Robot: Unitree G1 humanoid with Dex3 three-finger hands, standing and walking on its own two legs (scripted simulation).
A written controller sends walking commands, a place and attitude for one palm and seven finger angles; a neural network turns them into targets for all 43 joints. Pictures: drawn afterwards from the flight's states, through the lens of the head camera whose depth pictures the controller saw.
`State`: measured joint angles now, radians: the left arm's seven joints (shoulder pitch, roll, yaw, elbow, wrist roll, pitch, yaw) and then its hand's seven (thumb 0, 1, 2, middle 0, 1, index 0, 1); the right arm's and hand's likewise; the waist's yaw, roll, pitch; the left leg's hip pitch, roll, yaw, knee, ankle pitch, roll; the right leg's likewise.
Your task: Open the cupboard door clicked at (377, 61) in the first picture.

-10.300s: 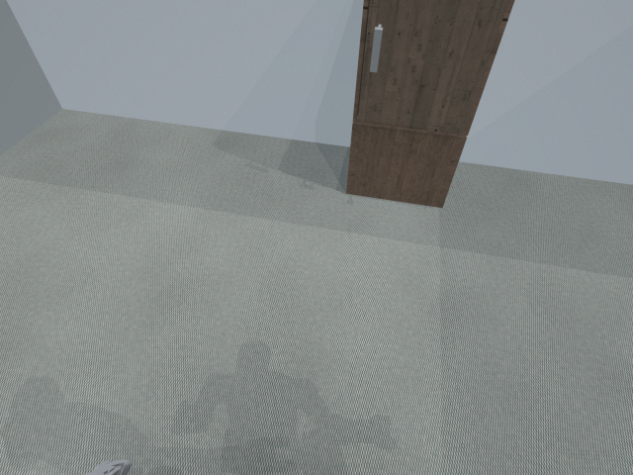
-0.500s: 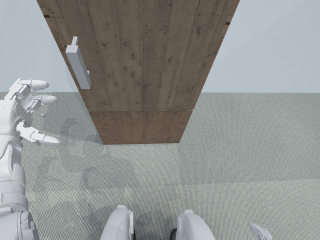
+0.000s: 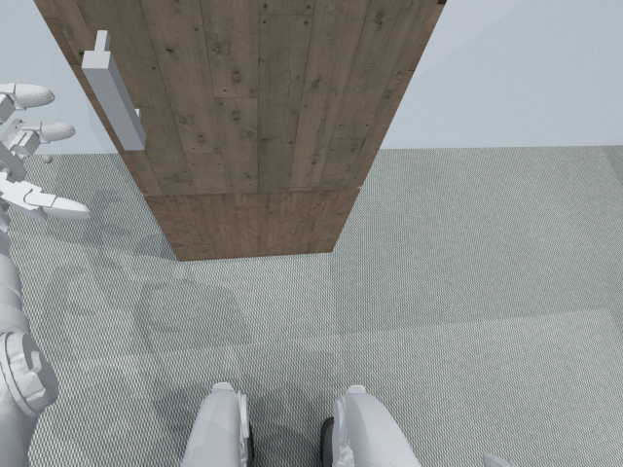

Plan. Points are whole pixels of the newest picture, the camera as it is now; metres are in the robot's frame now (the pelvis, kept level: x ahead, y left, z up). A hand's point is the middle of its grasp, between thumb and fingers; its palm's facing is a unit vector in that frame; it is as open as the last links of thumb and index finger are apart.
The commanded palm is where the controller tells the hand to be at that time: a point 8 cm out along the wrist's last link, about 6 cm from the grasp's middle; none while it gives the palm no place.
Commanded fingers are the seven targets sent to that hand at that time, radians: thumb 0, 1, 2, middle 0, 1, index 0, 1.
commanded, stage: move the hooked fingers beside the handle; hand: left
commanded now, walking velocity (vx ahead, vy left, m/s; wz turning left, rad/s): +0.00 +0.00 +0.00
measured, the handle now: (120, 94) +0.56 +0.24 +0.05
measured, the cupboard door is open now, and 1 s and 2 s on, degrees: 0 0 0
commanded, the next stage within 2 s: slide the fingers in behind the handle in 1.14 s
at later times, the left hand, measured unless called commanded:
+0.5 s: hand (57, 124) +0.50 +0.30 +0.06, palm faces +0.07 -1.00 -0.03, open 14.0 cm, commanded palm +0.49 +0.33 +0.06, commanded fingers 0.00 -0.50 0.30 -0.30 -1.20 -0.30 -1.20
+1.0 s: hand (58, 130) +0.50 +0.30 +0.06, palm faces +0.08 -1.00 -0.02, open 14.0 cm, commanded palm +0.49 +0.32 +0.06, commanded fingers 0.00 -0.50 0.30 -0.30 -1.20 -0.30 -1.20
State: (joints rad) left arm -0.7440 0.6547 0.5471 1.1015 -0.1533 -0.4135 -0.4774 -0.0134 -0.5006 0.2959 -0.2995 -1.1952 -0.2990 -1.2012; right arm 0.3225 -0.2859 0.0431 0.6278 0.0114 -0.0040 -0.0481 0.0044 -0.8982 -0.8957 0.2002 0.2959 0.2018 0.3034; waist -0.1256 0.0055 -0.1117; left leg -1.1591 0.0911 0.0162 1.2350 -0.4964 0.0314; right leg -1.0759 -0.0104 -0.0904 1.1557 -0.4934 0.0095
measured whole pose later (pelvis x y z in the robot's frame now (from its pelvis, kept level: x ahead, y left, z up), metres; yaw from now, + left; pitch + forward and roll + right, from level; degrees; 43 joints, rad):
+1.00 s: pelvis +0.00 +0.00 +0.00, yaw -1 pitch +26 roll -6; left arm -0.87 0.74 0.56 1.18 -0.10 -0.38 -0.45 -0.01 -0.50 0.30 -0.30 -1.20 -0.30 -1.20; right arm 0.33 -0.28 0.07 0.60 0.01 0.07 -0.03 0.00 -0.90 -0.90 0.20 0.30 0.20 0.30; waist -0.17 0.01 -0.11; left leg -1.21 0.10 0.01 1.25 -0.50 0.03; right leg -1.11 0.01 -0.09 1.15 -0.49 0.01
